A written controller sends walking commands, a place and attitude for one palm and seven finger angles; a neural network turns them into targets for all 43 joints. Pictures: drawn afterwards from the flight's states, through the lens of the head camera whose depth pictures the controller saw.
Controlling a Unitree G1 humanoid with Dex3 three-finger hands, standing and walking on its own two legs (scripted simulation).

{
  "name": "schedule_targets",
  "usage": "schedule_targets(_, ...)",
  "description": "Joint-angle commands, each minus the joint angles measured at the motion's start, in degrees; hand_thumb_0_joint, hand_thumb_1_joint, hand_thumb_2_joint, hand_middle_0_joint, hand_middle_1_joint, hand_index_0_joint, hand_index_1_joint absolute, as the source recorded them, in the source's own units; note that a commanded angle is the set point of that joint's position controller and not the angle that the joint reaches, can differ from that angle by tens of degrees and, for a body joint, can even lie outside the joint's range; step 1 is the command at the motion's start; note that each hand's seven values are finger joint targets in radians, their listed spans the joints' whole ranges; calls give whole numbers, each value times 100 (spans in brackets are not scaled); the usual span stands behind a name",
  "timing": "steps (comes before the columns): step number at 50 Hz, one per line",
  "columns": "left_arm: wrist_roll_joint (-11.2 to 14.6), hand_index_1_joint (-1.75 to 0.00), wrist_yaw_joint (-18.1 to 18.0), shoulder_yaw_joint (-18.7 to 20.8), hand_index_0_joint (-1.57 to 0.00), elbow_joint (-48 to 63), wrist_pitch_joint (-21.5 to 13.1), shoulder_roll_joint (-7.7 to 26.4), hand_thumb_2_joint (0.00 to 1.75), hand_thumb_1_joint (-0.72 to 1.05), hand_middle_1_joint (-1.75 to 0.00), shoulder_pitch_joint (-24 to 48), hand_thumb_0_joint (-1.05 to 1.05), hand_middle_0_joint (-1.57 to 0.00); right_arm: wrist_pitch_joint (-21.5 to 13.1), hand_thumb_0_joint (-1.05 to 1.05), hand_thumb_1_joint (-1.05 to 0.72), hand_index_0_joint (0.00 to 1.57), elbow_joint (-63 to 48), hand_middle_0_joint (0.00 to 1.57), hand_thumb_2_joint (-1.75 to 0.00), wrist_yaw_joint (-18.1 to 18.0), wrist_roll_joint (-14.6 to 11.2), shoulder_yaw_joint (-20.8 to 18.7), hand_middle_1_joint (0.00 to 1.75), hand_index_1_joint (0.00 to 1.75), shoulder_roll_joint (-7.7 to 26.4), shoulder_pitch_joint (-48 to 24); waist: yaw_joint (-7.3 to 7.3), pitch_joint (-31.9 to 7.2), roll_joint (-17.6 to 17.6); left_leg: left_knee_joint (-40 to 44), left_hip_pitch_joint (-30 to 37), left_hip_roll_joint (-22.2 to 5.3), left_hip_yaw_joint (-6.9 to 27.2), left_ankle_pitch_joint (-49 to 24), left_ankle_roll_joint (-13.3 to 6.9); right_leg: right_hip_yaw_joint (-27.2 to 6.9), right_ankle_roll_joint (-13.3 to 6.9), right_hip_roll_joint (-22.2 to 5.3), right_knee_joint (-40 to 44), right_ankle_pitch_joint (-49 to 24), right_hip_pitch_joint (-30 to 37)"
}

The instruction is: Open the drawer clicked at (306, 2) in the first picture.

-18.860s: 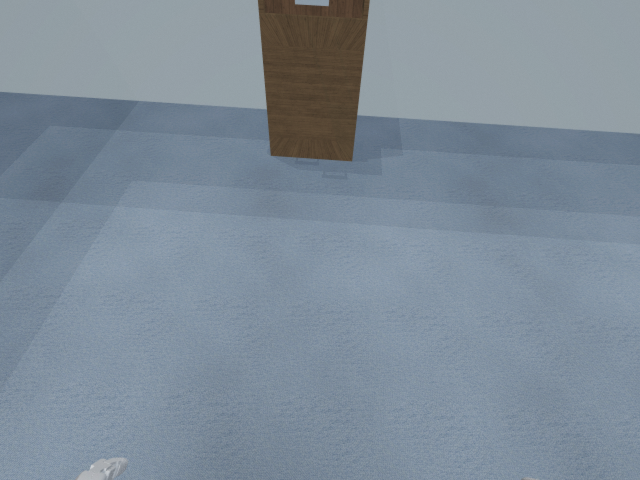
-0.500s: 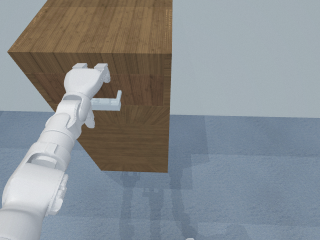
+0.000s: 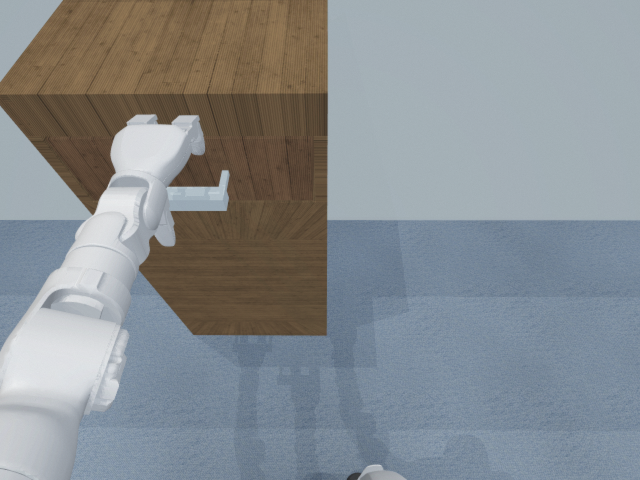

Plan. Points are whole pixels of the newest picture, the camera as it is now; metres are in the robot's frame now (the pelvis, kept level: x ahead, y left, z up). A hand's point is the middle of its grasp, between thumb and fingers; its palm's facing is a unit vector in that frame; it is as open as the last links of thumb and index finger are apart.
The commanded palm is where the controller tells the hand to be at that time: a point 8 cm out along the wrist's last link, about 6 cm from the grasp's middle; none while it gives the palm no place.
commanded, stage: re-aim the fingers above the handle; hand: left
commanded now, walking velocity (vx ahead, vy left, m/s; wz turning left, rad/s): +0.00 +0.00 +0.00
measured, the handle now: (187, 187) +0.54 +0.18 +0.01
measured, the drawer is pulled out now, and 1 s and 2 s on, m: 0.00 0.00 0.00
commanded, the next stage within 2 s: lower the fingers behind the handle in 1.06 s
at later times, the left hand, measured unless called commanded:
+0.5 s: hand (166, 181) +0.49 +0.19 +0.07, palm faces -0.01 -0.01 -1.00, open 13.6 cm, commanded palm +0.47 +0.19 +0.13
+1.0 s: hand (162, 188) +0.48 +0.19 +0.08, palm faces +0.00 -0.03 -1.00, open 13.8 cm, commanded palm +0.45 +0.19 +0.13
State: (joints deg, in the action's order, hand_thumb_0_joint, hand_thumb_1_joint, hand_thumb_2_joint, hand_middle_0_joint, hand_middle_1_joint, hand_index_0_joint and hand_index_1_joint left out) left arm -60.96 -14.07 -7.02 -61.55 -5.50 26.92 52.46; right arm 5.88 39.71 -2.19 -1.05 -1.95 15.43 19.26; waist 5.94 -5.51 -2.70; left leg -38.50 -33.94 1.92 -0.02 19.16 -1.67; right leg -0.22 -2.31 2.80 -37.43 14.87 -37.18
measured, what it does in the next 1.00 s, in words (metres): stands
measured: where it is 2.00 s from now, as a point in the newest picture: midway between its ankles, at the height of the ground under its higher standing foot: outside the picture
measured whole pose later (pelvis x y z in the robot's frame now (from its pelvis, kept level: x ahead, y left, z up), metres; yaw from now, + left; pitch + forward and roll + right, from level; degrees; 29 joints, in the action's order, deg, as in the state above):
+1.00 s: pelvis +0.03 +0.01 +0.01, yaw -1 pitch +12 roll +0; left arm -59.5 -11.8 -7.7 -45.3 -3.4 22.8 39.6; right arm 9.4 37.9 -0.3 -0.6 -3.0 14.4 15.1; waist 1.3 -6.6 -3.5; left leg -35.6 -27.1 2.2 -0.6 20.9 -2.2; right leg -1.1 -1.8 2.6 -35.7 17.0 -31.0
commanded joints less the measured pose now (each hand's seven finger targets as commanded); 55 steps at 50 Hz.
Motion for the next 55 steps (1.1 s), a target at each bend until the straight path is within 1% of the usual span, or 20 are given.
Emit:
schedule_targets(1,89,-120,-232,665,-30,973,117,1657,30,-50,-120,2772,0,-30,-149,0,-90,20,-496,20,-90,-70,20,-268,30,30,787,429,82,-2152,298,453,486,42,-102,-729,-109,-220,67,-134,541,-548,1607)
schedule_targets(4,130,-120,-191,723,-30,1145,42,1639,30,-50,-120,2440,0,-30,-121,0,-90,20,-562,20,-90,-54,20,-272,30,30,787,379,-42,-2218,239,470,537,15,-119,-892,-95,-198,48,-135,494,-715,1700)
schedule_targets(8,42,-120,-219,711,-30,1375,-3,1690,30,-50,-120,2551,0,-30,-118,0,-90,20,-552,20,-90,-57,32,-296,30,30,808,384,-12,-2304,201,438,640,-6,-106,-1014,-100,-197,45,-118,470,-775,1634)
schedule_targets(10,33,-120,-238,601,-30,1402,1,1455,30,-50,-120,2359,0,-30,-118,0,-90,20,-568,20,-90,-39,41,-322,30,30,775,375,-50,-2330,108,437,776,-12,-103,-1154,-81,-133,24,-91,431,-834,1547)
schedule_targets(11,53,-120,-246,501,-30,1373,30,1316,30,-50,-120,2383,0,-30,-115,0,-90,20,-549,20,-90,-28,39,-318,30,30,775,365,15,-2194,187,449,810,-30,-86,-1104,-83,-106,26,-81,459,-756,1422)
schedule_targets(14,63,-120,-286,653,-30,1436,52,1472,30,-50,-120,2413,0,-30,-100,0,-90,20,-513,20,-90,-13,47,-332,30,30,797,395,-47,-2294,160,443,906,-33,-59,-1269,-76,-94,12,-73,426,-842,1446)
schedule_targets(17,85,-120,-276,501,-30,1582,84,1230,30,-50,-120,2449,0,-30,-71,0,-90,20,-502,20,-90,7,75,-346,30,30,778,370,-25,-2411,112,399,1093,-43,-59,-1642,-57,-63,-10,-64,386,-1130,1490)
schedule_targets(22,106,-120,-251,330,-30,1585,185,955,30,-50,-120,2395,0,-30,-14,0,-90,20,-508,20,-90,40,64,-344,30,30,762,294,-1,-2181,194,427,1191,-64,-39,-1776,-45,-17,-16,-57,413,-1168,1370)
schedule_targets(24,78,-120,-252,578,-30,1694,201,1244,30,-50,-120,2240,0,-30,10,0,-90,20,-520,20,-90,40,78,-356,30,30,759,288,-118,-2434,168,400,1272,-56,-53,-1968,-47,-40,-15,-62,349,-1396,1581)
schedule_targets(26,112,-120,-201,362,-30,1783,210,938,30,-50,-120,2165,0,-30,40,0,-90,20,-570,20,-90,56,77,-350,30,30,726,240,-105,-2345,235,401,1307,-64,-50,-2139,-34,3,-17,-62,338,-1525,1582)
schedule_targets(27,133,-120,-179,521,-30,1829,174,1065,30,-50,-120,1997,0,-30,56,0,-90,20,-595,20,-90,63,73,-356,30,30,722,204,-186,-2466,220,372,1336,-59,-58,-2315,-29,-15,-31,-63,314,-1633,1715)
schedule_targets(29,140,-120,-150,348,-30,1910,181,825,30,-50,-120,1855,0,-30,78,0,-90,20,-620,20,-90,92,71,-363,30,30,697,161,-188,-2327,158,369,1431,-74,-34,-2438,-15,15,-27,-54,309,-1652,1591)
schedule_targets(32,125,-120,-133,539,-30,2234,135,1042,30,-50,-120,1799,0,-30,115,0,-90,20,-678,20,-90,110,89,-369,30,30,706,96,-272,-2520,193,328,1496,-68,-45,-2701,-18,-18,-34,-59,279,-1878,1809)
schedule_targets(35,122,-120,-117,438,-30,2312,176,835,30,-50,-120,1488,0,-30,155,0,-90,20,-685,20,-90,155,91,-385,30,30,672,43,-317,-2410,109,313,1620,-97,-39,-2992,4,16,-32,-49,258,-1966,1720)
schedule_targets(38,175,-120,-87,242,-30,2531,214,618,30,-50,-120,1612,0,-30,179,0,-90,20,-710,20,-90,180,81,-386,30,30,658,-25,-259,-2360,181,327,1624,-92,-28,-2943,-4,14,-22,-62,282,-1976,1744)
schedule_targets(40,137,-120,-93,495,-30,2564,225,922,30,-50,-120,1441,0,-30,205,0,-90,20,-703,20,-90,161,94,-386,30,30,670,-64,-324,-2480,216,331,1628,-71,-64,-2904,-21,-26,-23,-63,277,-2083,1915)
schedule_targets(42,147,-120,-69,344,-30,2601,228,749,30,-50,-120,1548,0,-30,215,0,-90,20,-696,20,-90,159,82,-377,30,30,657,-109,-270,-2297,237,362,1576,-71,-57,-2857,-7,-5,-34,-80,306,-2035,1867)
schedule_targets(49,185,-120,-13,501,-30,2763,214,900,30,-50,-120,1077,0,-30,237,0,-90,20,-736,20,-90,143,63,-363,30,30,624,-254,-411,-2319,296,421,1543,-35,-96,-2824,-25,-50,-25,-92,322,-2226,2151)
schedule_targets(50,201,-120,14,281,-30,2737,235,664,30,-50,-120,1146,0,-30,233,0,-90,20,-743,20,-90,148,56,-351,30,30,624,-275,-331,-2140,313,443,1522,-37,-94,-2699,-28,-25,-20,-92,360,-2142,2024)
schedule_targets(55,199,-120,65,418,-30,2542,222,943,30,-50,-120,1420,0,-30,204,0,-90,20,-691,20,-90,73,43,-325,30,30,661,-269,-263,-1956,463,519,1294,2,-135,-2046,-66,-102,1,-136,459,-1829,2044)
